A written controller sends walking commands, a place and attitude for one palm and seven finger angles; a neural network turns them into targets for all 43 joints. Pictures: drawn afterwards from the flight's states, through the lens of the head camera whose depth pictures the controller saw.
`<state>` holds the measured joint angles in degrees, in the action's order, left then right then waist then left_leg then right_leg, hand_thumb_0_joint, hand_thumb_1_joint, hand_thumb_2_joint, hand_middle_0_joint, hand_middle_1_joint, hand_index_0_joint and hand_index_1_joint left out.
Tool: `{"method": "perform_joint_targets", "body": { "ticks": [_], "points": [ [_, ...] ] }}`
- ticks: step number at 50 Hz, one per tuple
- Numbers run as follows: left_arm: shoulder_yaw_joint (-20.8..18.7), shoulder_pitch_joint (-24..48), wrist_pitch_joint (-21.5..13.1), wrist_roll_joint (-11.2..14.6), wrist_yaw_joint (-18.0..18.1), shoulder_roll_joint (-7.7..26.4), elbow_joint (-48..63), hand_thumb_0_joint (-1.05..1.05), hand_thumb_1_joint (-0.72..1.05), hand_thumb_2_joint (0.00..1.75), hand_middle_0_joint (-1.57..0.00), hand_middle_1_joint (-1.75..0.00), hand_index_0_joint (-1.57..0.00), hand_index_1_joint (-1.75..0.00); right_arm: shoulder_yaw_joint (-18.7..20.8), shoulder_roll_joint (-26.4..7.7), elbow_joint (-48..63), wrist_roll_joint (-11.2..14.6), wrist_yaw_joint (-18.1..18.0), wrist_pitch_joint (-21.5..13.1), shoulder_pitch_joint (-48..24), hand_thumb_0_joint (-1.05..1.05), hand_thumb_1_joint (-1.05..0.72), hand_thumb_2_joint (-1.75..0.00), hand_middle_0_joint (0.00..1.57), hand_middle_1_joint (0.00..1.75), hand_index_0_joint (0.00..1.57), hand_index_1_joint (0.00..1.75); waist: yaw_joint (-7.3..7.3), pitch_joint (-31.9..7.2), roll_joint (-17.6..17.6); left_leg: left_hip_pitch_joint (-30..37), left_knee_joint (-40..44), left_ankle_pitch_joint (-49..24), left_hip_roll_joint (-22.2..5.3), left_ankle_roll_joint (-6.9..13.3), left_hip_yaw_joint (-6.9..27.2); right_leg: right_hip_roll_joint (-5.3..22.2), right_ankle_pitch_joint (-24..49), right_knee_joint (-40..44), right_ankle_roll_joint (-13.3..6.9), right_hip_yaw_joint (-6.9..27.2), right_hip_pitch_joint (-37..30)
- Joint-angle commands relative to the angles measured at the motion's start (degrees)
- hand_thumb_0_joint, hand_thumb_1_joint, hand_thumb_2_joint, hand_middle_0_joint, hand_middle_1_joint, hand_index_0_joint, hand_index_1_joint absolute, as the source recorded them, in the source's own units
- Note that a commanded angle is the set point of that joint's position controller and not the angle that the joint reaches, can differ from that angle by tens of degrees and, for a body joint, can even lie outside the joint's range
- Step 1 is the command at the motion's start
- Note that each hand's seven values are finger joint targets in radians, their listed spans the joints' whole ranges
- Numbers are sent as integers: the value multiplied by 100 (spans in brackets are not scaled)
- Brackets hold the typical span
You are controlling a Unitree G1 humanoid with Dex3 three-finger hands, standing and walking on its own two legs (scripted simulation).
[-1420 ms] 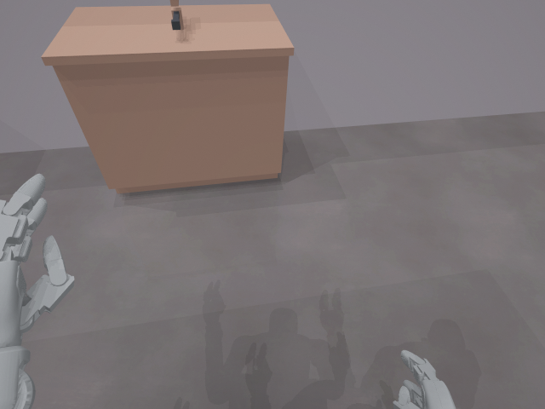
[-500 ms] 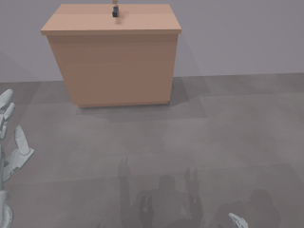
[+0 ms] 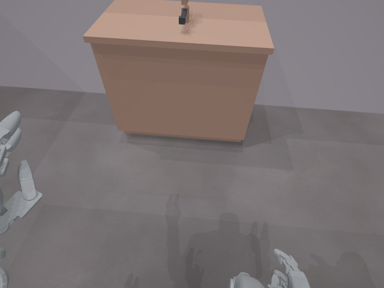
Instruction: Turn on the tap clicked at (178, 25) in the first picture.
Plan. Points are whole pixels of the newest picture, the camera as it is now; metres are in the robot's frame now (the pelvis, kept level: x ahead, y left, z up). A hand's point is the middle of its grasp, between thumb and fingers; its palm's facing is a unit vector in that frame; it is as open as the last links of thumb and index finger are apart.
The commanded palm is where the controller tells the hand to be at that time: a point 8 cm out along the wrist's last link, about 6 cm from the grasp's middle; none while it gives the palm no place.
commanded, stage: walk to a spot facing it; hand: left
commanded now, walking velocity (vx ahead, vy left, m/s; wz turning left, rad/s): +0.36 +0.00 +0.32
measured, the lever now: (182, 20) +1.19 +0.13 +0.04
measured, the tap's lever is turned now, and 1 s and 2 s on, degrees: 0 0 0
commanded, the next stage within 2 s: none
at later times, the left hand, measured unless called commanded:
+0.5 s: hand (68, 143) +0.30 +0.23 +0.18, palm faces +0.63 -0.67 -0.39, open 7.4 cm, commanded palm +0.25 +0.26 +0.17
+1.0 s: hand (76, 116) +0.38 +0.26 +0.17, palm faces +0.76 -0.49 -0.43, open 7.4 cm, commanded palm +0.31 +0.27 +0.17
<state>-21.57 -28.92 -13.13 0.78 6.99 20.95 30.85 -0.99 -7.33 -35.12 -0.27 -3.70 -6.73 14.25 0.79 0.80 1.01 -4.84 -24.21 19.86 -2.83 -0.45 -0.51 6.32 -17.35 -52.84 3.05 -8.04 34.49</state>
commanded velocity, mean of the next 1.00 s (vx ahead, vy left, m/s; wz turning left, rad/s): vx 0.31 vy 0.00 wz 0.47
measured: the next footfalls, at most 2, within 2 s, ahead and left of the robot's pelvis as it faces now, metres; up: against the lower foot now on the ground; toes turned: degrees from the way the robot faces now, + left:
right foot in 0.10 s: +0.19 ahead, -0.14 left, +0.00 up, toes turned -8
left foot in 0.58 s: +0.25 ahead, +0.11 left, +0.00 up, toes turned +25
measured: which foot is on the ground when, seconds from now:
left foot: down 0.00-0.10, up 0.12-0.56, down 0.58-0.92, up 0.94-1.00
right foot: up 0.00-0.08, down 0.10-0.58, up 0.60-0.90, down 0.92-1.00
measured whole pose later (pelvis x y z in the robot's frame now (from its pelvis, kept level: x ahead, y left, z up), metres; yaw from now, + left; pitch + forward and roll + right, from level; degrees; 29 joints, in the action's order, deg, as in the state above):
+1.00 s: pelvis +0.30 -0.06 -0.02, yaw +27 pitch -1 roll +0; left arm -19.9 -22.7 -9.8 0.8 8.3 18.4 24.9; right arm -0.3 -11.6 -39.3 -0.1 -4.2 -3.9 13.2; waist 2.2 2.3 4.0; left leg -25.2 -59.8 27.2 -2.7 -0.3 0.2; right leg 7.3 -16.5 -37.6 -0.1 -11.6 18.6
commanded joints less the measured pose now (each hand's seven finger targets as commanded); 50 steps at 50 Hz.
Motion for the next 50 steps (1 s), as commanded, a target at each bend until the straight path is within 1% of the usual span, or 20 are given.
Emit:
{"method": "perform_joint_targets", "body": {
  "ticks": [1, 3, 4, 5, 6, 9, 15, 23, 27, 28, 29, 30, 32, 37, 44, 45, 46, 47, 49, 50],
  "points": [
    [-495, 799, -252, -38, 89, 848, 790, 0, 90, 90, -20, -30, -20, -30, 364, -945, 625, -17, -177, -325, -507, 0, -90, -90, 20, 30, 20, 30, 14, -225, 1125, -493, 161, -2603, -1058, 955, 305, -346, 261, 1433, -90, -383, -1447],
    [-444, 966, -163, -69, 97, 849, 779, 0, 90, 90, -20, -30, -20, -30, 339, -933, 613, 27, -164, -253, -623, 0, -90, -90, 20, 30, 20, 30, 103, -698, 692, -879, -1370, -2380, -691, 748, 82, -522, 692, 2262, -134, -530, -3047],
    [-403, 998, -97, -98, 93, 903, 769, 0, 90, 90, -20, -30, -20, -30, 327, -809, 639, 76, -149, -188, -616, 0, -90, -90, 20, 30, 20, 30, 104, -950, -270, -1462, -2840, -1591, -340, 583, -166, 190, 463, 2621, -401, 344, -3706],
    [-704, 1121, -82, -128, 135, 1329, 837, 0, 90, 90, -20, -30, -20, -30, 336, -779, 810, 58, -143, -134, -802, 0, -90, -90, 20, 30, 20, 30, 101, -1175, -1725, -3120, -4770, 871, 404, 300, -306, 1890, 1079, 3057, -1101, 3114, -4493],
    [-1103, 1330, -213, -64, 198, 1601, 992, 0, 90, 90, -20, -30, -20, -30, 321, -947, 885, -55, -147, -147, -902, 0, -90, -90, 20, 30, 20, 30, 146, -1085, -1366, -3251, -5479, 1163, 260, 238, 307, 2270, 463, 3629, -1299, 3713, -3833],
    [-998, 938, -351, -32, 94, 1488, 1167, 0, 90, 90, -20, -30, -20, -30, 409, -1062, 745, 5, 4, 105, -987, 0, -90, -90, 20, 30, 20, 30, 32, -523, -835, -3316, -5925, 445, -329, -4, 456, 2158, -1472, 3858, -1330, 2721, -2489],
    [-922, 316, -257, 88, 249, 1154, 1261, 0, 90, 90, -20, -30, -20, -30, 375, -951, 872, -9, -24, 264, -804, 0, -90, -90, 20, 30, 20, 30, -54, -549, -619, -2792, -3519, -192, -567, -84, -239, 1675, 460, 3711, -1063, 591, -2360],
    [-450, 849, -79, 14, 489, 873, 1166, 0, 90, 90, -20, -30, -20, -30, 345, -907, 1054, -39, -85, 150, -606, 0, -90, -90, 20, 30, 20, 30, 113, -252, -939, -2284, -1623, -119, -209, 49, -1086, 1638, 407, 3435, -1020, 255, -2776],
    [-266, 1443, -78, 9, 520, 918, 1453, 0, 90, 90, -20, -30, -20, -30, 380, -976, 1056, -12, -148, 102, -392, 0, -90, -90, 20, 30, 20, 30, -231, -569, -242, -663, -540, -316, 178, 186, -1249, 1256, 1413, 1258, -678, -402, -2271],
    [-315, 1507, -147, 8, 511, 952, 1598, 0, 90, 90, -20, -30, -20, -30, 415, -1084, 1103, 6, -144, 79, -357, 0, -90, -90, 20, 30, 20, 30, -352, -822, 920, 201, -60, -427, -385, 589, 96, 752, 1195, -400, -358, -576, -1351],
    [-310, 1337, -278, 29, 473, 903, 1760, 0, 90, 90, -20, -30, -20, -30, 417, -1157, 1143, -9, -83, -6, -491, 0, -90, -90, 20, 30, 20, 30, -222, -798, 2379, 987, 427, -2406, -1847, 1329, 2732, -151, -1503, -1892, -45, -262, 128],
    [-496, 1251, -340, -57, 401, 1222, 1423, 0, 90, 90, -20, -30, -20, -30, 337, -1052, 1049, 5, 26, -40, -615, 0, -90, -90, 20, 30, 20, 30, -199, -826, 1703, 808, 563, -2115, -2197, 1620, 3367, -40, -1738, -2362, -183, 551, 424],
    [-845, 956, -306, -14, 314, 1354, 1784, 0, 90, 90, -20, -30, -20, -30, 469, -1058, 982, 79, 67, 18, -720, 0, -90, -90, 20, 30, 20, 30, -167, -808, 1318, 473, 469, -1435, -2068, 1688, 2807, 188, -1415, -2490, -97, 859, 835],
    [-868, -67, -332, 170, 267, 877, 1717, 0, 90, 90, -20, -30, -20, -30, 412, -929, 802, 66, 129, -135, -585, 0, -90, -90, 20, 30, 20, 30, -53, -752, 1179, -735, 768, -1006, -1326, 1164, 1070, 102, -453, -646, 45, 270, -270],
    [-388, 646, -58, 75, 177, 540, 439, 0, 90, 90, -20, -30, -20, -30, 357, -975, 716, 113, -112, -123, -665, 0, -90, -90, 20, 30, 20, 30, 36, -535, 710, -1411, -211, 107, -835, 728, 313, -471, -22, 2386, 150, -453, -2409],
    [-292, 846, -5, 8, 185, 569, 414, 0, 90, 90, -20, -30, -20, -30, 317, -896, 715, 131, -128, -106, -662, 0, -90, -90, 20, 30, 20, 30, 37, -544, 122, -1997, -1099, 469, -540, 557, 130, -57, -318, 2949, -31, 91, -2990],
    [-478, 921, 73, -68, 243, 940, 298, 0, 90, 90, -20, -30, -20, -30, 273, -725, 721, 110, -139, -55, -604, 0, -90, -90, 20, 30, 20, 30, 84, -625, -1633, -3354, -2911, 1250, 79, 256, -446, 1386, -988, 3657, -588, 2068, -3758],
    [-627, 1080, 115, 10, 298, 1220, 338, 0, 90, 90, -20, -30, -20, -30, 298, -908, 766, 40, -155, -92, -899, 0, -90, -90, 20, 30, 20, 30, 210, -428, -2078, -3986, -4478, 1542, 223, 76, -105, 2476, -741, 4045, -1140, 3473, -3566],
    [-622, 1389, -29, -17, 295, 1296, 824, 0, 90, 90, -20, -30, -20, -30, 358, -1026, 645, -18, -96, -92, -901, 0, -90, -90, 20, 30, 20, 30, 36, -269, -1425, -3934, -5305, 810, -150, -69, 242, 2326, -220, 3853, -1180, 2984, -3138],
    [-545, 1158, -95, 6, 262, 1172, 925, 0, 90, 90, -20, -30, -20, -30, 328, -1016, 652, -10, -81, -19, -1022, 0, -90, -90, 20, 30, 20, 30, 40, -118, -1172, -3793, -5480, 555, -271, -175, 173, 2169, 458, 3746, -1115, 2115, -2904]
  ]
}}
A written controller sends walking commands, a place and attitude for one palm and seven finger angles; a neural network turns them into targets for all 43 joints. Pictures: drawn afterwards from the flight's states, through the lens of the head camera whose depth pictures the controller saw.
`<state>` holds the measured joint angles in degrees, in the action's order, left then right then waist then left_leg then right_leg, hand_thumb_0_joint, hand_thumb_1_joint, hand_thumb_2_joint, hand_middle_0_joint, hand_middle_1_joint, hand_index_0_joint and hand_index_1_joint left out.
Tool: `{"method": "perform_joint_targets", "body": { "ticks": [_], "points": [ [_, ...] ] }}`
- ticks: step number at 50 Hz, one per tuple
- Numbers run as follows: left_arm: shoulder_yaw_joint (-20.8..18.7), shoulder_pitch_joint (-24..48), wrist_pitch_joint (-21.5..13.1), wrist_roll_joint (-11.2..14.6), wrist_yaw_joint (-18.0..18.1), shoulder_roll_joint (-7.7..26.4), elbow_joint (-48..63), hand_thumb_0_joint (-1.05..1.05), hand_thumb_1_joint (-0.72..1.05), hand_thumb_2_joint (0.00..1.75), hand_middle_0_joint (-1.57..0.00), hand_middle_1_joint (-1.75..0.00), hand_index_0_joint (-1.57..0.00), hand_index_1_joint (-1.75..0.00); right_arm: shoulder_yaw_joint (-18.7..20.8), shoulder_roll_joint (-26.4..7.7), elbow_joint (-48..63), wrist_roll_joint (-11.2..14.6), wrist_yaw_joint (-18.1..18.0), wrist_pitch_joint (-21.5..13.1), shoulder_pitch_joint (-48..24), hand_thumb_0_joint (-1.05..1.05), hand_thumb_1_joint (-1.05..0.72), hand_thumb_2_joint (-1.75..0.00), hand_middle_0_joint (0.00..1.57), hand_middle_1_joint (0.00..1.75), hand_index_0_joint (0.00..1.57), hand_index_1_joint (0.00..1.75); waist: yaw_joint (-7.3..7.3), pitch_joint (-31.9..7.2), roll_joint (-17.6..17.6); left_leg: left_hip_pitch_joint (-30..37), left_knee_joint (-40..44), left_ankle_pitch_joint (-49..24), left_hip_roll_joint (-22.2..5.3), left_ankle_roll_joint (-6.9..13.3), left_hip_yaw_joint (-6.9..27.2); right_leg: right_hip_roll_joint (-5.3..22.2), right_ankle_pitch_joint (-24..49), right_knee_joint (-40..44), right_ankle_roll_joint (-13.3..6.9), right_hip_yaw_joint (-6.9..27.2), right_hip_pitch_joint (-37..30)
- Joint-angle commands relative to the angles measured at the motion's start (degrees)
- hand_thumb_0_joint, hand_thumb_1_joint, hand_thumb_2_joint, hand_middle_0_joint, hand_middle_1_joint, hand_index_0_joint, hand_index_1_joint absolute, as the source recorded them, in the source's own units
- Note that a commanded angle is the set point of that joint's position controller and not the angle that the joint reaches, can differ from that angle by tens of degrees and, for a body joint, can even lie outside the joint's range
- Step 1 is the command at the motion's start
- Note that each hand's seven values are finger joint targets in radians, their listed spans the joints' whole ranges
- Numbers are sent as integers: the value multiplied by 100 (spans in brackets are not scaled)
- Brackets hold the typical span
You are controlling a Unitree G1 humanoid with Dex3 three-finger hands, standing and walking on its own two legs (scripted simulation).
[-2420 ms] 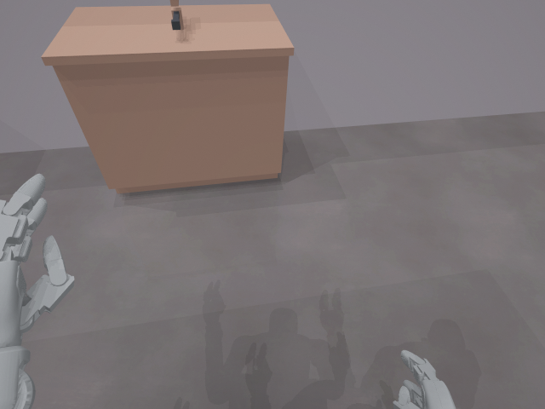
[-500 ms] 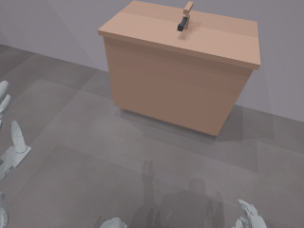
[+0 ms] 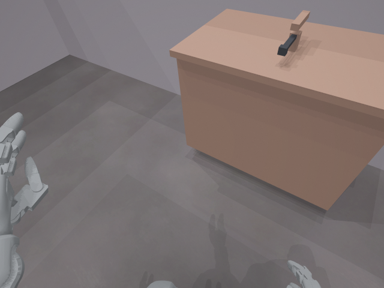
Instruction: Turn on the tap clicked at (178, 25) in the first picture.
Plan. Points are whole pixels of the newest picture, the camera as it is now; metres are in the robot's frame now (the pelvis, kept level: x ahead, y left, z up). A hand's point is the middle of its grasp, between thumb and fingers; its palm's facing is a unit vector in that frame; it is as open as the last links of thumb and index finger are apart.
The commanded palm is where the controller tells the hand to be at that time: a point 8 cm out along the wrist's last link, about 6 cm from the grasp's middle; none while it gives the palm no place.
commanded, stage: walk to a spot facing it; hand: left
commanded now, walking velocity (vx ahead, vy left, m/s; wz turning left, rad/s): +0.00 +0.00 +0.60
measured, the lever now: (283, 50) +0.88 -0.24 +0.06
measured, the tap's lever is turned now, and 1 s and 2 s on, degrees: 0 0 0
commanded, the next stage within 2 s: none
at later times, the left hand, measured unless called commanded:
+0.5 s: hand (20, 180) +0.22 +0.27 +0.20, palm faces +0.55 -0.71 -0.43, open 7.4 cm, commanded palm +0.15 +0.30 +0.19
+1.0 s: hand out of the picture +0.09 +0.26 +0.20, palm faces +0.80 -0.46 -0.38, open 7.4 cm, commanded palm +0.01 +0.27 +0.19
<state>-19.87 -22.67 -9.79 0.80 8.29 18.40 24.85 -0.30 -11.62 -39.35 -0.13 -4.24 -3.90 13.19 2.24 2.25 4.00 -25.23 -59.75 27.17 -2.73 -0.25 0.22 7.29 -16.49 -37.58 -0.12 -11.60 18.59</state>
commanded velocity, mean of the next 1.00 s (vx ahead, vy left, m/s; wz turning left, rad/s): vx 0.02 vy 0.00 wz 0.60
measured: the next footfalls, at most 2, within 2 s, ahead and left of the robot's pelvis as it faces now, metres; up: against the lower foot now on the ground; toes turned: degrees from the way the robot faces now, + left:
left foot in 0.28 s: +0.14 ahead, +0.14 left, +0.00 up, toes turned +18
right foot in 0.62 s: +0.16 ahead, -0.13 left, +0.00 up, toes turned +15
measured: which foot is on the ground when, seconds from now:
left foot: up 0.00-0.26, down 0.28-0.64, up 0.66-0.98, down 1.00-1.00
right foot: down 0.00-0.30, up 0.32-0.60, down 0.62-1.00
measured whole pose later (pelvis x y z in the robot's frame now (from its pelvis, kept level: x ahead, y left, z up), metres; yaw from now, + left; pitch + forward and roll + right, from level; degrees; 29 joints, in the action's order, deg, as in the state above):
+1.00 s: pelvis +0.04 -0.05 +0.00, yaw +34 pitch +1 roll +2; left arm -21.3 -27.1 -9.8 2.9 10.2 22.3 35.2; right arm 3.2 -16.0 -31.5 -0.6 -6.0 -2.3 11.4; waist -0.6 1.0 -2.4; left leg -14.7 -32.4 17.2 -1.8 -1.0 -5.6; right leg 11.7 -18.5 -39.8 0.8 -15.4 19.9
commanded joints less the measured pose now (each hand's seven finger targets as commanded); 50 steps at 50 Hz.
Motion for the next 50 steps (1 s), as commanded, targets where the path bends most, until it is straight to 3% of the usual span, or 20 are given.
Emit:
{"method": "perform_joint_targets", "body": {
  "ticks": [1, 5, 10, 12, 13, 14, 15, 17, 21, 29, 30, 32, 34, 35, 37, 44, 47, 48, 49, 50],
  "points": [
    [-748, 319, -450, -25, 142, 1388, 1580, 0, 90, 90, -20, -30, -20, -30, 225, -529, 1057, -29, -28, -232, -948, 0, -90, -90, 20, 30, 20, 30, -128, -243, -1241, -1578, -1754, -256, -336, -254, 8, 1806, 1114, 2049, -681, 1694, -1214],
    [-987, 84, -472, 29, 247, 1509, 1978, 0, 90, 90, -20, -30, -20, -30, 303, -461, 1297, -26, -91, -112, -878, 0, -90, -90, 20, 30, 20, 30, -188, -514, -1356, -525, 125, -443, -414, -274, -562, 1536, 3007, 1579, -470, 279, -1066],
    [-1081, -563, -394, 162, 418, 1336, 2114, 0, 90, 90, -20, -30, -20, -30, 351, -362, 1637, -24, -56, -35, -640, 0, -90, -90, 20, 30, 20, 30, -48, -914, -1478, 35, 2076, -659, 1, -242, -1299, 1468, 3891, 756, -455, 61, -1565],
    [-1079, -431, -401, 211, 444, 1344, 2132, 0, 90, 90, -20, -30, -20, -30, 417, -429, 1648, 1, -91, -8, -423, 0, -90, -90, 20, 30, 20, 30, -331, -1272, -1166, 976, 3023, -1337, 377, -211, -1510, 1278, 4076, -388, -156, -169, -1324],
    [-1004, -337, -439, 242, 433, 1300, 2169, 0, 90, 90, -20, -30, -20, -30, 442, -494, 1683, 37, -103, 0, -342, 0, -90, -90, 20, 30, 20, 30, -494, -1464, -504, 1849, 3401, -2166, 147, -30, -1058, 1043, 3387, -1469, 107, -182, -660],
    [-856, -426, -526, 307, 385, 1162, 2319, 0, 90, 90, -20, -30, -20, -30, 499, -684, 1725, 60, -79, -73, -400, 0, -90, -90, 20, 30, 20, 30, -420, -1463, 1142, 2664, 3508, -5061, -1270, 688, 982, 174, -107, -2817, 512, -107, 786],
    [-964, -83, -665, 254, 328, 1393, 2475, 0, 90, 90, -20, -30, -20, -30, 488, -786, 1682, 62, 50, -172, -364, 0, -90, -90, 20, 30, 20, 30, -333, -1480, 1497, 2884, 3498, -7145, -2205, 1406, 2592, -281, -2560, -3541, 494, 524, 1561],
    [-1102, -344, -565, 135, 176, 1557, 2191, 0, 90, 90, -20, -30, -20, -30, 590, -859, 1520, 132, 157, -187, -441, 0, -90, -90, 20, 30, 20, 30, -348, -1409, 908, 2702, 3366, -5798, -2025, 1405, 2193, -60, -1953, -3607, 491, 1111, 1995],
    [-1090, -791, -526, 267, 128, 1419, 2866, 0, 90, 90, -20, -30, -20, -30, 458, -682, 1489, 108, 261, -310, -574, 0, -90, -90, 20, 30, 20, 30, -231, -1250, 1313, 1257, 3739, -3788, -1194, 894, 953, -260, -920, -2083, 529, 780, 733],
    [-773, -288, -152, 312, 75, 1101, 1746, 0, 90, 90, -20, -30, -20, -30, 259, -613, 1352, 110, 105, -439, -505, 0, -90, -90, 20, 30, 20, 30, -165, -908, 750, 520, 3551, -2064, -912, 625, 1039, -727, -405, 752, 521, 507, -823],
    [-675, -66, -110, 266, 69, 1081, 1623, 0, 90, 90, -20, -30, -20, -30, 223, -557, 1330, 130, 96, -423, -553, 0, -90, -90, 20, 30, 20, 30, -119, -841, 338, 256, 3114, -1578, -680, 452, 913, -422, -41, 1526, 380, 753, -1088],
    [-808, 394, 98, 206, 190, 1551, 1289, 0, 90, 90, -20, -30, -20, -30, 187, -445, 1359, 96, 27, -401, -652, 0, -90, -90, 20, 30, 20, 30, -90, -564, -2228, -980, 218, 350, 461, -212, -125, 1891, 408, 2550, -576, 3348, -911],
    [-530, 557, 120, 171, 187, 1297, 1224, 0, 90, 90, -20, -30, -20, -30, 236, -583, 1196, 10, 27, -414, -731, 0, -90, -90, 20, 30, 20, 30, -180, -432, -1532, -886, -1159, -11, 236, -300, 202, 1796, 807, 2301, -688, 2784, -407],
    [-374, 528, -6, 162, 155, 1144, 1397, 0, 90, 90, -20, -30, -20, -30, 134, -420, 1149, 4, -3, -338, -824, 0, -90, -90, 20, 30, 20, 30, -206, -350, -1281, -902, -1377, -272, 106, -374, 91, 1575, 1320, 2121, -654, 1895, -547],
    [-493, 501, -129, 103, 172, 1266, 1380, 0, 90, 90, -20, -30, -20, -30, 109, -439, 1156, 0, -112, -288, -979, 0, -90, -90, 20, 30, 20, 30, -186, -322, -1296, -633, -882, -288, 41, -402, -135, 1274, 2211, 1937, -488, 932, -653],
    [-879, -392, -250, 143, 343, 1319, 1757, 0, 90, 90, -20, -30, -20, -30, 257, -426, 1476, -79, -192, -157, -765, 0, -90, -90, 20, 30, 20, 30, 21, -950, -1366, 147, 1771, 35, 44, -208, -727, 1474, 2898, 1387, -627, 748, -1407],
    [-842, -241, -272, 195, 357, 1243, 1958, 0, 90, 90, -20, -30, -20, -30, 303, -492, 1551, -60, -135, -62, -502, 0, -90, -90, 20, 30, 20, 30, -242, -1240, -1174, 895, 3179, -901, 239, -174, -814, 1326, 2802, 460, -278, 519, -1296],
    [-819, -152, -308, 236, 344, 1260, 2070, 0, 90, 90, -20, -30, -20, -30, 340, -551, 1590, -33, -132, -45, -428, 0, -90, -90, 20, 30, 20, 30, -343, -1316, -719, 1414, 3580, -1503, 137, -53, -700, 1118, 2461, -279, -41, 364, -937],
    [-710, -191, -349, 292, 311, 1212, 2275, 0, 90, 90, -20, -30, -20, -30, 395, -747, 1656, 8, -120, -108, -417, 0, -90, -90, 20, 30, 20, 30, -350, -1220, 532, 1889, 3825, -3094, -823, 416, 627, 516, 884, -1381, 290, 188, 144],
    [-692, -167, -485, 288, 244, 1243, 2257, 0, 90, 90, -20, -30, -20, -30, 402, -825, 1620, 10, -32, -221, -371, 0, -90, -90, 20, 30, 20, 30, -290, -1013, 1602, 2468, 3894, -5256, -1933, 1135, 2285, -222, -1923, -2373, 512, 308, 1511]
  ]
}}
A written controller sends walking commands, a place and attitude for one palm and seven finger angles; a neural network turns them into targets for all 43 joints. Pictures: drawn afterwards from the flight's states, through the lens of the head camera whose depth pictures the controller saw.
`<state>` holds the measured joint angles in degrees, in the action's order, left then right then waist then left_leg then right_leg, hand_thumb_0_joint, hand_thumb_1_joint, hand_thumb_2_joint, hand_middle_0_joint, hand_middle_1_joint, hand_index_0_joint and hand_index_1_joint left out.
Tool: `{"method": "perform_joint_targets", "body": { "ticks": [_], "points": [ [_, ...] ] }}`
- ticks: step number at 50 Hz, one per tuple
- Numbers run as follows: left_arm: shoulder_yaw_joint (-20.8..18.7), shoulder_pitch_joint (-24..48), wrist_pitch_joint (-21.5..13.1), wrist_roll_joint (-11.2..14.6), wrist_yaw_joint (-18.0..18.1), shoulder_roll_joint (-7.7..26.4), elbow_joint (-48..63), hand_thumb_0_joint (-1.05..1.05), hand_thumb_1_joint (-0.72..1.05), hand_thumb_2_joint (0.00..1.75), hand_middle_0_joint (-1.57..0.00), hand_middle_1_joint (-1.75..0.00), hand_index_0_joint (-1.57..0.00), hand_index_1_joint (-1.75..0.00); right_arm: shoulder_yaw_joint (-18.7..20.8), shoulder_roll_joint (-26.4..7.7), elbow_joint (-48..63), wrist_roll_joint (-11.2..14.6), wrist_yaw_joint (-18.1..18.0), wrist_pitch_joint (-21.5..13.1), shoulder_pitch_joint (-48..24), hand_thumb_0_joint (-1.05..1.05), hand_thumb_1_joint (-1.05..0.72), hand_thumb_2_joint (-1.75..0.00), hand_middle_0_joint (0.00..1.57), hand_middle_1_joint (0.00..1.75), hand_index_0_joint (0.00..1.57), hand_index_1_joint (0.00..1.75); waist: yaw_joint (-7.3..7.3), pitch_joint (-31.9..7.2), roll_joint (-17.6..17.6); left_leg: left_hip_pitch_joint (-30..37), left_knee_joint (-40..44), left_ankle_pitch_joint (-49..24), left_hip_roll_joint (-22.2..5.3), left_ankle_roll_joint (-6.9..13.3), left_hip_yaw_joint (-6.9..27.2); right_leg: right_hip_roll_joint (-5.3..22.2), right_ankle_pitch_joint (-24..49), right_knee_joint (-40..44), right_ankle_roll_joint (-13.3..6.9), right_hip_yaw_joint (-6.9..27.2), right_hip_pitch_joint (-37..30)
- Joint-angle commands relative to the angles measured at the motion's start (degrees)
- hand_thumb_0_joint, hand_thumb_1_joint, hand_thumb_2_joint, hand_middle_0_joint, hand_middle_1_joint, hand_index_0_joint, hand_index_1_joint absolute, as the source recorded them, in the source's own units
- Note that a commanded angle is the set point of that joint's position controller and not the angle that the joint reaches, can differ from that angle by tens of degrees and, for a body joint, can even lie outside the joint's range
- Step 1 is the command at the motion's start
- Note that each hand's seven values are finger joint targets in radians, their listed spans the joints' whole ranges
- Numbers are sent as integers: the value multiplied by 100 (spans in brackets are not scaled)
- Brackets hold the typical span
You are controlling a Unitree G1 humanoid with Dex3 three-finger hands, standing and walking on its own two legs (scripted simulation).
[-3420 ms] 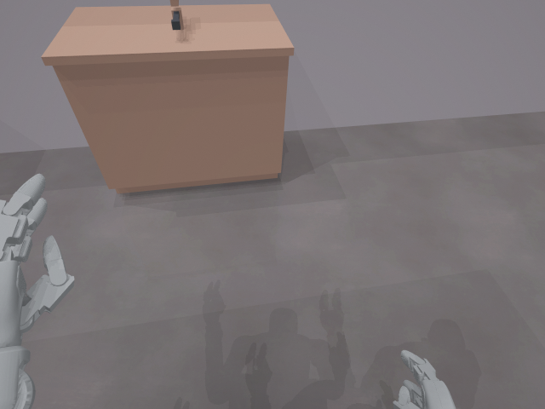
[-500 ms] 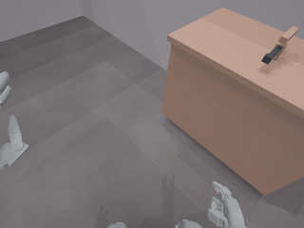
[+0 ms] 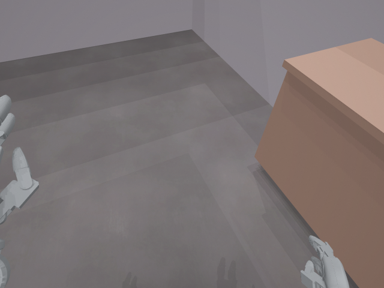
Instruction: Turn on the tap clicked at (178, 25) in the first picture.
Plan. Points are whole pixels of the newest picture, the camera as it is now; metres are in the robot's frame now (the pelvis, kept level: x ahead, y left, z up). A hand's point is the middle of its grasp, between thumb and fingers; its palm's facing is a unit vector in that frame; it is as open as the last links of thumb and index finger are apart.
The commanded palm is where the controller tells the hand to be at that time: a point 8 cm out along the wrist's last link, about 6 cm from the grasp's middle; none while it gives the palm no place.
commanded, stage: walk to a spot facing it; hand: left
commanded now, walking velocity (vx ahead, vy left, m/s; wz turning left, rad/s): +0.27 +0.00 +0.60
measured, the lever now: out of the picture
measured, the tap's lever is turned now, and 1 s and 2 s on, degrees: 0 0 0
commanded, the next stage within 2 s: turn to face it in 1.10 s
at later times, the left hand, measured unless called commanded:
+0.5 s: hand out of the picture +0.12 +0.24 +0.19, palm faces +0.62 -0.66 -0.42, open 7.4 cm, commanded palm +0.06 +0.27 +0.19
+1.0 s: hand out of the picture +0.15 +0.31 +0.21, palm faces +0.70 -0.56 -0.44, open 7.4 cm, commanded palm +0.09 +0.33 +0.19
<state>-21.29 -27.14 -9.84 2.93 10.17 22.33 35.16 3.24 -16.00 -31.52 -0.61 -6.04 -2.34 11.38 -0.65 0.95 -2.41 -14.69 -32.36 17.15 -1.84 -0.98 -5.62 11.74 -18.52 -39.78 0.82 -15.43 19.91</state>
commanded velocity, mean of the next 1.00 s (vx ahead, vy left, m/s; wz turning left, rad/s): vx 0.31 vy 0.00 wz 0.38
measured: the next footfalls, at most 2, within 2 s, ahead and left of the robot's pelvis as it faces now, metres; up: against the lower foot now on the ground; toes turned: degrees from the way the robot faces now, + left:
right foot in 0.32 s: +0.05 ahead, -0.12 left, +0.00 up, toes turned +4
left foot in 0.76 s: +0.05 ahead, +0.15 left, +0.00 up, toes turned +32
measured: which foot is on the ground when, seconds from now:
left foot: down 0.00-0.32, up 0.34-0.74, down 0.76-1.00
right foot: down 0.00-0.00, up 0.02-0.30, down 0.32-0.76, up 0.78-1.00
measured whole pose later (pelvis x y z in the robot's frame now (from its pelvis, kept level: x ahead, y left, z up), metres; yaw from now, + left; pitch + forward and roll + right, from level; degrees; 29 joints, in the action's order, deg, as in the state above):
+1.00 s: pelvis +0.06 +0.01 +0.01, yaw +26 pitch +0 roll -1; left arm -22.0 -28.8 -13.9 2.0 8.1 22.8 35.2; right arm -2.6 -4.7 -34.6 0.4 -1.9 -6.3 11.4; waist 0.9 2.8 -0.1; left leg -15.2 -29.3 14.3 -3.9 -0.1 -4.7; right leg 6.5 -21.1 -52.6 3.3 -7.2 29.4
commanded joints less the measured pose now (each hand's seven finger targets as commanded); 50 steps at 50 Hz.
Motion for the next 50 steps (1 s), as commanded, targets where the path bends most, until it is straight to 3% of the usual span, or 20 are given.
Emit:
{"method": "perform_joint_targets", "body": {
  "ticks": [1, 3, 5, 9, 14, 15, 16, 17, 18, 20, 22, 27, 33, 36, 37, 38, 39, 41, 44, 50],
  "points": [
    [-616, 186, -510, -106, -37, 931, 916, 0, 90, 90, -20, -30, -20, -30, 14, -312, 654, 28, 205, -445, -231, 0, -90, -90, 20, 30, 20, 30, -28, -649, 2271, 1348, 1190, -3890, -2253, 1532, 3434, -531, -1794, -2790, 355, 1198, 2074],
    [-478, 439, -556, -190, -120, 811, 1118, 0, 90, 90, -20, -30, -20, -30, 98, -343, 554, 159, 334, -494, -358, 0, -90, -90, 20, 30, 20, 30, -38, -483, 1582, 926, 1166, -2254, -1749, 1426, 2651, -469, -994, -2757, 342, 1383, 2019],
    [-458, 366, -555, -165, -110, 727, 1270, 0, 90, 90, -20, -30, -20, -30, 83, -315, 514, 169, 365, -589, -372, 0, -90, -90, 20, 30, 20, 30, 22, -436, 1716, 311, 1348, -1406, -1291, 1146, 1970, -611, -595, -2221, 386, 1109, 1336],
    [-395, 282, -442, -94, -105, 640, 975, 0, 90, 90, -20, -30, -20, -30, -40, -265, 438, 128, 318, -643, -353, 0, -90, -90, 20, 30, 20, 30, 26, -329, 1915, -285, 1740, 182, -1054, 1074, 1841, -912, -534, -1052, 375, 811, 361],
    [-351, 578, -220, -143, -113, 610, 203, 0, 90, 90, -20, -30, -20, -30, -177, -145, 359, 72, 207, -541, -503, 0, -90, -90, 20, 30, 20, 30, 234, -307, 1283, -1150, 1042, 1735, -773, 846, 1732, -1173, -614, 1235, 240, 642, -1383],
    [-290, 735, -190, -194, -121, 651, 167, 0, 90, 90, -20, -30, -20, -30, -215, -26, 331, 79, 205, -504, -487, 0, -90, -90, 20, 30, 20, 30, 247, -323, 479, -1841, -130, 1745, -415, 628, 1386, -564, -871, 2011, -32, 1373, -1938],
    [-449, 872, -133, -232, -103, 998, 106, 0, 90, 90, -20, -30, -20, -30, -219, 128, 364, 71, 209, -464, -487, 0, -90, -90, 20, 30, 20, 30, 265, -300, -1438, -3009, -2160, 1871, 270, 241, 558, 1045, -1951, 2875, -682, 3637, -2323],
    [-547, 1173, -155, -99, -57, 1169, 212, 0, 90, 90, -20, -30, -20, -30, -131, -169, 389, -1, 174, -555, -743, 0, -90, -90, 20, 30, 20, 30, 288, -71, -1506, -3054, -3674, 1359, 205, 46, 763, 1839, -2108, 3266, -953, 4621, -1493],
    [-512, 1168, -224, -133, -54, 1102, 254, 0, 90, 90, -20, -30, -20, -30, -113, -156, 314, -69, 206, -577, -669, 0, -90, -90, 20, 30, 20, 30, 161, -8, -1126, -2945, -4186, 845, 22, -13, 957, 1689, -2038, 3217, -982, 4464, -1130],
    [-420, 785, -327, -104, -127, 925, 213, 0, 90, 90, -20, -30, -20, -30, -167, -118, 224, -32, 225, -439, -707, 0, -90, -90, 20, 30, 20, 30, 131, 107, -410, -2827, -4479, 241, -183, -145, 743, 1182, -998, 2928, -746, 2782, -997],
    [-397, 720, -373, -137, -115, 886, 264, 0, 90, 90, -20, -30, -20, -30, -153, -120, 241, 7, 193, -385, -754, 0, -90, -90, 20, 30, 20, 30, 108, 64, -491, -2746, -4149, 79, -235, -201, 515, 918, 338, 2708, -581, 1715, -1230],
    [-620, 434, -420, -83, 11, 966, 356, 0, 90, 90, -20, -30, -20, -30, -41, -125, 468, -2, 186, -356, -537, 0, -90, -90, 20, 30, 20, 30, 201, -184, -554, -2066, -2234, -102, -315, -81, -85, 889, 1045, 2524, -649, 1041, -1478],
    [-570, 497, -372, -75, 197, 804, 843, 0, 90, 90, -20, -30, -20, -30, 26, -87, 772, 37, 195, -392, -385, 0, -90, -90, 20, 30, 20, 30, 365, -397, -1009, -1379, -597, 381, -158, 65, -571, 1038, 1549, 1992, -801, 1052, -1904],
    [-404, 836, -387, -77, 229, 743, 1032, 0, 90, 90, -20, -30, -20, -30, 77, -173, 753, 55, 129, -384, -111, 0, -90, -90, 20, 30, 20, 30, -47, -880, 16, 673, 527, -207, 203, 231, -727, 561, 1994, -219, -374, 400, -989],
    [-393, 946, -491, -93, 229, 731, 1221, 0, 90, 90, -20, -30, -20, -30, 118, -311, 810, 89, 132, -375, -102, 0, -90, -90, 20, 30, 20, 30, -180, -1127, 1447, 1712, 820, -589, -544, 618, 653, 37, 1052, -1835, -40, 210, 151],
    [-418, 897, -618, -96, 224, 744, 1294, 0, 90, 90, -20, -30, -20, -30, 85, -351, 832, 86, 200, -409, -209, 0, -90, -90, 20, 30, 20, 30, -61, -1098, 2757, 2370, 1246, -2641, -2081, 1434, 3103, -766, -1694, -3261, 191, 543, 1620],
    [-489, 1020, -717, -206, 143, 1014, 857, 0, 90, 90, -20, -30, -20, -30, 42, -282, 747, 115, 293, -475, -238, 0, -90, -90, 20, 30, 20, 30, -65, -820, 1762, 1916, 1362, -2444, -2341, 1696, 3738, -698, -1723, -3795, 26, 1190, 1968],
    [-841, 697, -693, -213, 49, 1241, 1205, 0, 90, 90, -20, -30, -20, -30, 87, -247, 627, 170, 317, -431, -453, 0, -90, -90, 20, 30, 20, 30, 0, -837, 1602, 1518, 1270, -1557, -2126, 1817, 3110, -356, -1233, -3997, 125, 1544, 2364],
    [-836, 142, -734, -138, -33, 1048, 1638, 0, 90, 90, -20, -30, -20, -30, 17, -100, 500, 180, 360, -563, -452, 0, -90, -90, 20, 30, 20, 30, 135, -639, 1609, 535, 1476, -1006, -1526, 1330, 1582, -313, -412, -2811, 200, 1218, 1743],
    [-549, 186, -638, -89, -103, 611, 469, 0, 90, 90, -20, -30, -20, -30, -72, -111, 328, 110, 238, -676, -325, 0, -90, -90, 20, 30, 20, 30, 120, -518, 1390, -183, 1454, -424, -1306, 949, 715, -828, -66, -123, 288, 503, -142]
  ]
}}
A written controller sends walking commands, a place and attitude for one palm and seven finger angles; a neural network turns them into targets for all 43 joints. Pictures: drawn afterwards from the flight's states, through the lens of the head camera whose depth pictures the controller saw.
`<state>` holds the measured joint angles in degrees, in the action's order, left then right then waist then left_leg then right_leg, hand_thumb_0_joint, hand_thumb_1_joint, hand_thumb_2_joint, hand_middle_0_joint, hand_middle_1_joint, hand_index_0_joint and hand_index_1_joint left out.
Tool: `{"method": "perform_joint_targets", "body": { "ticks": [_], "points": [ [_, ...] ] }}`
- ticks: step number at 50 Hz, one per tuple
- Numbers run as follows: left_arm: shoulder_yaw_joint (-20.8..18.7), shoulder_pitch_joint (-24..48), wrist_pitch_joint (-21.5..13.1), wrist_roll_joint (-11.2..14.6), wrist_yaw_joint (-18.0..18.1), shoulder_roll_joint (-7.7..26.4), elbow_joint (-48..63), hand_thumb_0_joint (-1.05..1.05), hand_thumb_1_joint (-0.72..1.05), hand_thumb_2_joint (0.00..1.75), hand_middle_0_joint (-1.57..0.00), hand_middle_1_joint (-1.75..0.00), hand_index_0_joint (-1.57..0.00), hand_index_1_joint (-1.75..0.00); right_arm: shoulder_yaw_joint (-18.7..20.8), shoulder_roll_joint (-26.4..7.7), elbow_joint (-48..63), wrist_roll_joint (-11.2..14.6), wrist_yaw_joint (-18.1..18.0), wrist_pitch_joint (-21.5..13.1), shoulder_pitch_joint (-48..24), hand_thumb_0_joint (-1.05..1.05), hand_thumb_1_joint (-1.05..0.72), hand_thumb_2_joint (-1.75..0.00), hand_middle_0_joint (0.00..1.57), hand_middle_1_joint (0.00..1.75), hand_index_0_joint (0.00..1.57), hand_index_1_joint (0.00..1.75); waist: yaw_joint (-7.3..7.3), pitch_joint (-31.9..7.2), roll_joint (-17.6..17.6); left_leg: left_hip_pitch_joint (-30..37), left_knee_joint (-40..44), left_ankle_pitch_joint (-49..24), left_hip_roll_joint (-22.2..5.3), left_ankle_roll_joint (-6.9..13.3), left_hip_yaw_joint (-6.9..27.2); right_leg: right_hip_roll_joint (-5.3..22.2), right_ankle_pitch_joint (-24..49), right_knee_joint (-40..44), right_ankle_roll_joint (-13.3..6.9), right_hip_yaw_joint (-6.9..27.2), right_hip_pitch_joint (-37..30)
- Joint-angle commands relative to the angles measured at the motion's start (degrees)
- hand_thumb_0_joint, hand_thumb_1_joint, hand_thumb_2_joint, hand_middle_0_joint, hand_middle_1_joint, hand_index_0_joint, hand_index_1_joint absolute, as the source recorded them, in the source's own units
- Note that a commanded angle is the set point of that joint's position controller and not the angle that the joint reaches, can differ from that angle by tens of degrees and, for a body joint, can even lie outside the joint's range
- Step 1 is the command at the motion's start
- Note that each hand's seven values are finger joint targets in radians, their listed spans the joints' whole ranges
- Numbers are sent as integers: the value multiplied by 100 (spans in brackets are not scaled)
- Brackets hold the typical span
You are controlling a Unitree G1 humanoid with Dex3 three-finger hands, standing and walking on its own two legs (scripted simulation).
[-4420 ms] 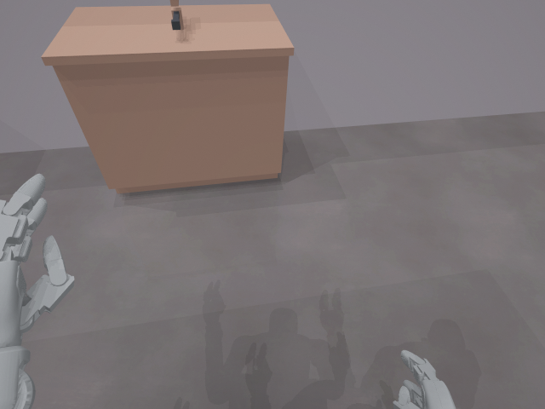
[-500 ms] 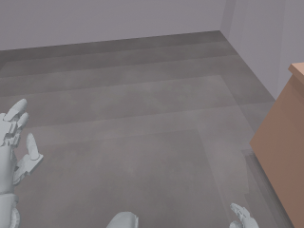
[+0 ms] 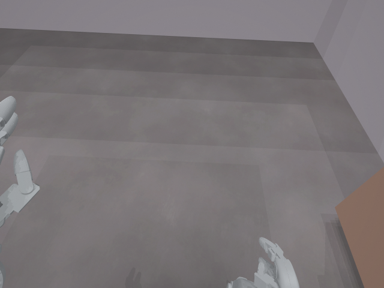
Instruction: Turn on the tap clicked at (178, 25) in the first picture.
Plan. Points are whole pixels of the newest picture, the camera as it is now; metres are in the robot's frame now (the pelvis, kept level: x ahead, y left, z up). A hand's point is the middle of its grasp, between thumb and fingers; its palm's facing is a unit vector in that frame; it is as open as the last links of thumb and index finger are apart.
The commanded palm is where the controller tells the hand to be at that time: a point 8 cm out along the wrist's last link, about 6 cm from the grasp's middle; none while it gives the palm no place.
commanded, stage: walk to a spot facing it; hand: left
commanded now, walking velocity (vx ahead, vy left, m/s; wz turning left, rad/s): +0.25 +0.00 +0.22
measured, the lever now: out of the picture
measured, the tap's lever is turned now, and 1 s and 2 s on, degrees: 0 0 0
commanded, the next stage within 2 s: turn to face it in 0.10 s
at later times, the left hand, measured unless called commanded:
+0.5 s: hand (61, 135) +0.31 +0.24 +0.18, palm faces +0.48 -0.79 -0.38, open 7.4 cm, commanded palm +0.25 +0.27 +0.18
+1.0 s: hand (149, 125) +0.35 +0.11 +0.18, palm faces +0.15 -0.87 -0.48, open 7.4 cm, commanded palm +0.31 +0.17 +0.18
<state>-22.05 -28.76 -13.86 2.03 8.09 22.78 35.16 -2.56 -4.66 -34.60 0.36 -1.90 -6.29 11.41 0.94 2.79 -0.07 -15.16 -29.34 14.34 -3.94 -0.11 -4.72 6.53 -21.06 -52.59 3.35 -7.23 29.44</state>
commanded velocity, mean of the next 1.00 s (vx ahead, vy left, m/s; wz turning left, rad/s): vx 0.04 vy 0.00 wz -0.42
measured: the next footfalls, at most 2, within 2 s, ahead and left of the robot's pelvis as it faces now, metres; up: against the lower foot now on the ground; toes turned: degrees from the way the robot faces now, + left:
right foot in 0.10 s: +0.12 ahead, -0.14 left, +0.00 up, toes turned -8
left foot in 0.40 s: +0.16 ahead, +0.13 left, +0.00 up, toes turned +12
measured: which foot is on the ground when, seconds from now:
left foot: down 0.00-0.10, up 0.12-0.38, down 0.40-0.68, up 0.70-1.00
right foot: up 0.00-0.08, down 0.10-0.40, up 0.42-0.66, down 0.68-1.00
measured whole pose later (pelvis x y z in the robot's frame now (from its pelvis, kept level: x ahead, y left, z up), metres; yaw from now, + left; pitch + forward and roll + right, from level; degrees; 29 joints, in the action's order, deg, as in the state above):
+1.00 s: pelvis +0.07 -0.06 +0.00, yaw -16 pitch +1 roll +3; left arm -22.2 -29.3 -10.5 3.7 8.8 22.5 31.6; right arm 1.6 -14.9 -33.7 0.4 -2.0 1.5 9.9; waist 0.4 3.8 -0.7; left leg -24.4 -52.9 24.5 -2.2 -4.9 -2.3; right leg -3.8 -8.9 -28.9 -6.5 0.1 21.1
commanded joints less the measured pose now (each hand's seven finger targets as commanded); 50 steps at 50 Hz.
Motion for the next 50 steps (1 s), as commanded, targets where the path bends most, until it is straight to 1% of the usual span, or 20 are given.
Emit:
{"method": "perform_joint_targets", "body": {
  "ticks": [1, 3, 4, 5, 6, 7, 9, 13, 17, 18, 20, 22, 25, 31, 33, 34, 35, 36, 39, 50],
  "points": [
    [-442, 523, -182, -25, 102, 553, 215, 0, 90, 90, -20, -30, -20, -30, 505, -1254, 609, 7, -212, -256, -346, 0, -90, -90, 20, 30, 20, 30, -19, -667, 999, -241, 971, 220, -1056, 807, 598, -373, 274, 1532, 40, -391, -1392],
    [-342, 874, -58, -72, 117, 566, -127, 0, 90, 90, -20, -30, -20, -30, 467, -1218, 568, 28, -271, -175, -388, 0, -90, -90, 20, 30, 20, 30, -7, -665, 552, -596, 142, 984, -792, 579, 469, -418, 305, 2399, -25, -386, -2181],
    [-244, 1020, 8, -121, 119, 572, -162, 0, 90, 90, -20, -30, -20, -30, 433, -1125, 586, 45, -278, -132, -354, 0, -90, -90, 20, 30, 20, 30, -17, -705, -156, -946, -1023, 1253, -392, 435, 154, 91, -35, 2979, -280, 350, -2462],
    [-398, 1196, 52, -168, 159, 957, -102, 0, 90, 90, -20, -30, -20, -30, 388, -993, 648, 33, -266, -87, -411, 0, -90, -90, 20, 30, 20, 30, -4, -699, -1781, -2229, -2786, 1817, 276, 152, -192, 1509, -150, 3643, -906, 2592, -3030],
    [-560, 1386, 58, -75, 186, 1103, 6, 0, 90, 90, -20, -30, -20, -30, 437, -1213, 694, -17, -246, -173, -626, 0, -90, -90, 20, 30, 20, 30, 114, -689, -1927, -2549, -3904, 1810, 312, 46, 383, 2190, -331, 4027, -1239, 3484, -2817],
    [-422, 1447, -18, -72, 160, 979, 169, 0, 90, 90, -20, -30, -20, -30, 479, -1244, 624, -29, -207, -194, -616, 0, -90, -90, 20, 30, 20, 30, 38, -474, -1629, -2538, -4398, 1432, 103, -26, 623, 2181, -492, 4066, -1347, 3376, -2511],
    [-518, 1251, -126, -67, 147, 1037, 615, 0, 90, 90, -20, -30, -20, -30, 420, -1234, 542, -17, -174, -48, -768, 0, -90, -90, 20, 30, 20, 30, 28, -372, -862, -2464, -4389, 1103, -143, -136, 603, 1963, 450, 3784, -1269, 2045, -2303],
    [-676, 590, -233, -67, 258, 953, 1087, 0, 90, 90, -20, -30, -20, -30, 403, -1100, 700, -31, -209, 37, -705, 0, -90, -90, 20, 30, 20, 30, -17, -757, -841, -1032, -1943, 825, -140, -99, -54, 1265, 2622, 3174, -1110, 528, -2016],
    [-690, 562, -243, -26, 376, 868, 1210, 0, 90, 90, -20, -30, -20, -30, 497, -1181, 852, -75, -297, 50, -473, 0, -90, -90, 20, 30, 20, 30, -92, -1141, -283, 387, 126, -572, 201, -207, -577, 622, 2298, 2427, -819, 471, -1944],
    [-675, 660, -283, -37, 376, 862, 1135, 0, 90, 90, -20, -30, -20, -30, 559, -1270, 895, -58, -345, 60, -407, 0, -90, -90, 20, 30, 20, 30, -106, -1163, 87, 757, 421, -721, -39, -153, -407, 457, 1989, 2070, -670, 526, -1775],
    [-531, 807, -303, -31, 323, 730, 816, 0, 90, 90, -20, -30, -20, -30, 633, -1508, 1023, 52, -323, 56, -321, 0, -90, -90, 20, 30, 20, 30, -76, -1043, 1299, 1177, 715, -2176, -1512, 465, 1184, -341, -397, 860, -242, 169, -534],
    [-503, 774, -338, -41, 211, 778, 325, 0, 90, 90, -20, -30, -20, -30, 593, -1430, 951, -59, -272, -2, -392, 0, -90, -90, 20, 30, 20, 30, -95, -791, 1937, 1011, 1040, -2656, -2263, 1008, 1823, -338, -1372, -549, -193, 452, 141],
    [-174, 944, -313, -80, 106, 571, 878, 0, 90, 90, -20, -30, -20, -30, 623, -1461, 974, 19, -76, -129, -345, 0, -90, -90, 20, 30, 20, 30, -77, -888, 1607, 1366, 504, -3665, -1849, 643, 448, -297, -496, 95, -143, 281, 107],
    [-548, 396, -46, 6, 55, 812, 785, 0, 90, 90, -20, -30, -20, -30, 520, -1392, 1184, 21, 80, -128, -341, 0, -90, -90, 20, 30, 20, 30, -7, -812, 1375, 460, 51, -2226, -1770, 203, -363, -563, 444, 1752, -80, -170, -1335],
    [-744, 493, -34, -13, 66, 1001, 722, 0, 90, 90, -20, -30, -20, -30, 516, -1298, 1198, 63, 94, -69, -280, 0, -90, -90, 20, 30, 20, 30, 28, -1055, 468, 61, -1279, -1448, -1352, -52, -676, -256, 1982, 2493, -262, 217, -2138],
    [-809, 403, -2, -44, 94, 1136, 584, 0, 90, 90, -20, -30, -20, -30, 470, -1114, 1279, 62, 77, -17, -336, 0, -90, -90, 20, 30, 20, 30, 7, -1101, -796, -990, -2513, 528, -608, -323, -810, 627, 4234, 2563, -774, 1745, -2690],
    [-1025, 373, 51, 134, 120, 1221, 569, 0, 90, 90, -20, -30, -20, -30, 487, -1153, 1356, 85, 67, -29, -466, 0, -90, -90, 20, 30, 20, 30, 87, -1155, -1730, -1745, -3545, 2204, -16, -501, -196, 1258, 5382, 2930, -1154, 3128, -2643],
    [-1086, 265, 65, 199, 141, 1226, 661, 0, 90, 90, -20, -30, -20, -30, 476, -1111, 1232, 60, 62, 14, -531, 0, -90, -90, 20, 30, 20, 30, 58, -1189, -1465, -1790, -4064, 1982, -159, -505, 445, 1363, 4956, 2995, -1180, 3123, -2597],
    [-990, -22, -17, 190, 183, 980, 798, 0, 90, 90, -20, -30, -20, -30, 294, -971, 1009, 9, 65, 278, -676, 0, -90, -90, 20, 30, 20, 30, -23, -1421, -426, -2029, -4285, 1248, -173, -587, 554, 930, 4509, 2671, -1231, 2326, -2969],
    [-727, 58, 31, 148, 252, 932, 709, 0, 90, 90, -20, -30, -20, -30, 488, -1351, 1137, 35, 29, 532, -649, 0, -90, -90, 20, 30, 20, 30, 164, -1263, -632, -858, -1649, 1163, 158, -408, 291, 635, 1551, 3505, -1295, 2858, -1991]
  ]
}}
